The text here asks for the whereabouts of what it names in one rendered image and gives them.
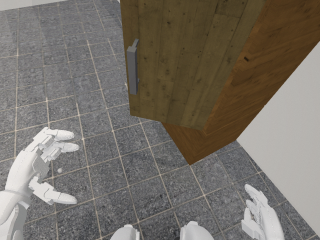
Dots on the robot left hand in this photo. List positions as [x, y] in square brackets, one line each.
[22, 176]

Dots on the left robot thigh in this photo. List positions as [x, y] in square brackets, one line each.
[126, 233]

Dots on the handle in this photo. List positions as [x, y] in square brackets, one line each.
[132, 64]

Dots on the right robot shin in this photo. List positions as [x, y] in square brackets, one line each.
[192, 223]

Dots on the robot right hand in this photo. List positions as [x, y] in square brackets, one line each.
[267, 225]

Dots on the robot left forearm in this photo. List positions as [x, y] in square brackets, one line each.
[13, 214]

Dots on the cupboard door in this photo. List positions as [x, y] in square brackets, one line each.
[186, 52]

